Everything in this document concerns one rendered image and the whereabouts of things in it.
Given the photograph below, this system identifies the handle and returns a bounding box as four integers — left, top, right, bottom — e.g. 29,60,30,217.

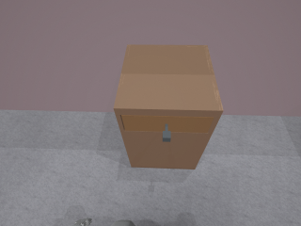
162,123,171,142

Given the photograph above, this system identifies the cabinet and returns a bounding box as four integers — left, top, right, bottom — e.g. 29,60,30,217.
113,44,224,170

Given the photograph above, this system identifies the drawer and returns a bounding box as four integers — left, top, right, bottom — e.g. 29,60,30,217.
121,115,214,133

